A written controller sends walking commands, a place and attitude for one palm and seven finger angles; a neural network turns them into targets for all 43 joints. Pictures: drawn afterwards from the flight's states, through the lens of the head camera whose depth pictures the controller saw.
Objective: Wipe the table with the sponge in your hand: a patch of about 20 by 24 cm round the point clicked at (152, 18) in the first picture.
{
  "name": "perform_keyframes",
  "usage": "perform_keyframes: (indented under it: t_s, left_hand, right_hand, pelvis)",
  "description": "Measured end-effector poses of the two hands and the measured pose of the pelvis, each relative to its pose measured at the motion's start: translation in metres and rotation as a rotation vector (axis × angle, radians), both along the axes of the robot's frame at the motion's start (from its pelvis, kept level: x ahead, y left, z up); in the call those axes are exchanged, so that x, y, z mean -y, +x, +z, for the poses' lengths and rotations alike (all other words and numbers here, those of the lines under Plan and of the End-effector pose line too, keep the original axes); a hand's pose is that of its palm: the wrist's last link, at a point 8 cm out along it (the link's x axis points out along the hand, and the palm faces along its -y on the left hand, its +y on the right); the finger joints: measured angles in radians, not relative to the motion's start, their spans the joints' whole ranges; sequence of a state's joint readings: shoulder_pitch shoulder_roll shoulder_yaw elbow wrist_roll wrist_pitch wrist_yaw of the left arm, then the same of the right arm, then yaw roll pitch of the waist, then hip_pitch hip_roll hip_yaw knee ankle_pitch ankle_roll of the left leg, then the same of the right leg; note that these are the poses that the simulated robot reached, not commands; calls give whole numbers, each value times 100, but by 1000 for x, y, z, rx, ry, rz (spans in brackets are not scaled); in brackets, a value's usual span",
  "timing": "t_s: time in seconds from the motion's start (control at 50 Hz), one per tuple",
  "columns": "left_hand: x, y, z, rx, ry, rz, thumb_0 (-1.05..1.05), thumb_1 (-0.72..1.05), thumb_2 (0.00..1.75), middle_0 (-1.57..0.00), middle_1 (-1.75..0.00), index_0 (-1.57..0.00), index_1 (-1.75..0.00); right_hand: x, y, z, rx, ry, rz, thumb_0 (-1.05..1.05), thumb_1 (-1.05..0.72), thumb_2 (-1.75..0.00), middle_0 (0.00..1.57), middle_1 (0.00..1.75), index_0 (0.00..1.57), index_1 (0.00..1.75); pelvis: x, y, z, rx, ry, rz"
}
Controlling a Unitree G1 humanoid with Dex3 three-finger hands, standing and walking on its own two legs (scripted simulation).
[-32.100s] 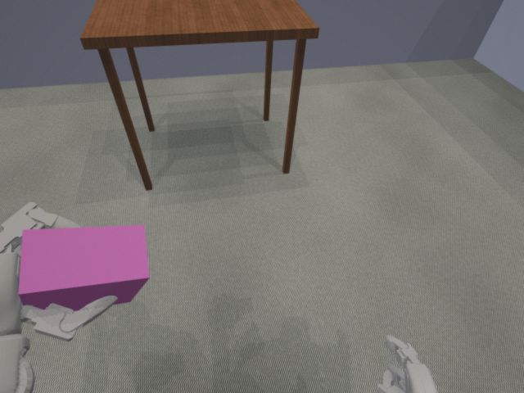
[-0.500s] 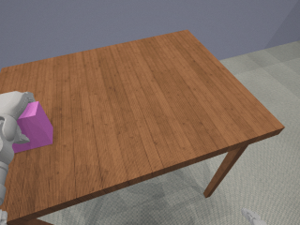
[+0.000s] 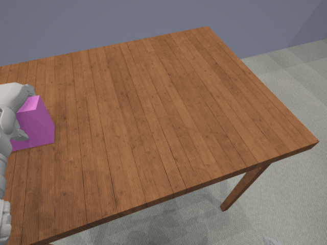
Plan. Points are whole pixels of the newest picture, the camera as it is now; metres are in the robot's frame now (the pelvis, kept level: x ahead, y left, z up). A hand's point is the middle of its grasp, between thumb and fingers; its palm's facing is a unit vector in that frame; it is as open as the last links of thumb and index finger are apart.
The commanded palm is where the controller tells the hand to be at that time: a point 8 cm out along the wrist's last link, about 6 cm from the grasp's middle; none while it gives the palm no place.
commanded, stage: slide across to the middle lane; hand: left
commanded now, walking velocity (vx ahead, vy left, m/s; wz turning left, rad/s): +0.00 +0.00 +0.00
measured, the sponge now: (23, 129) +0.35 +0.40 +0.07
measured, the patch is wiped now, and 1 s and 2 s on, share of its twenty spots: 0.50 0.60 0.75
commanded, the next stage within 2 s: wipe back along the middle lane in 0.66 s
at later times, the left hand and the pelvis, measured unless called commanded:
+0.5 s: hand (44, 109) +0.38 +0.33 +0.11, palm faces -0.04 -0.03 -1.00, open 10.2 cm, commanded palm +0.36 +0.32 +0.16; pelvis +0.02 +0.01 +0.01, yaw +1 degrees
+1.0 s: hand (60, 110) +0.39 +0.29 +0.11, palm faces -0.05 -0.04 -1.00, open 10.2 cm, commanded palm +0.35 +0.29 +0.16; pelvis +0.03 -0.02 +0.01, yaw +0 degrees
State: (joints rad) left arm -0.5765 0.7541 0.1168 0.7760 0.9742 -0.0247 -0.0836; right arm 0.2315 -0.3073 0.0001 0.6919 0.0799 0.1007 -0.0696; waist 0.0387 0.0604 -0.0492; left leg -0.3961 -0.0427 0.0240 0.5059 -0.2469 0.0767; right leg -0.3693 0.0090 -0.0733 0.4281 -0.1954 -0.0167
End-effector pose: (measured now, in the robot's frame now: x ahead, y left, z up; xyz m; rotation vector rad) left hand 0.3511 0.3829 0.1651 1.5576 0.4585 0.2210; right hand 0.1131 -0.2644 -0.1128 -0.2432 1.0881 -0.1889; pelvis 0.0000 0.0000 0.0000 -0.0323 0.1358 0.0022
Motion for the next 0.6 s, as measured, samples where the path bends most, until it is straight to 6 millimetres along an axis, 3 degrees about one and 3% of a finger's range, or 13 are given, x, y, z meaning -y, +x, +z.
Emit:
perform_keyframes:
  t_s: [0.14,0.24,0.48,0.6]
  left_hand:
    - [-1,8,0,8,13,-20,1,-51,104,-71,-132,-73,-133]
    - [9,10,2,50,10,-44,0,-51,104,-70,-132,-73,-133]
    - [53,15,2,112,-18,-71,0,-51,104,-70,-132,-72,-133]
    - [65,15,0,107,-12,-40,0,-51,104,-70,-132,-72,-133]
  right_hand:
    - [-2,-3,-2,-37,-1,-8,1,-91,-90,20,30,20,30]
    - [-8,7,-2,-29,9,-2,1,-91,-90,20,30,20,30]
    - [-37,72,11,136,73,93,1,-91,-90,20,30,20,30]
    - [-46,96,18,191,92,145,1,-91,-90,20,30,20,30]
  pelvis:
    - [-5,6,1,-6,-2,0]
    - [-8,10,2,5,-2,6]
    - [-10,18,5,37,5,18]
    - [-4,19,6,41,10,25]
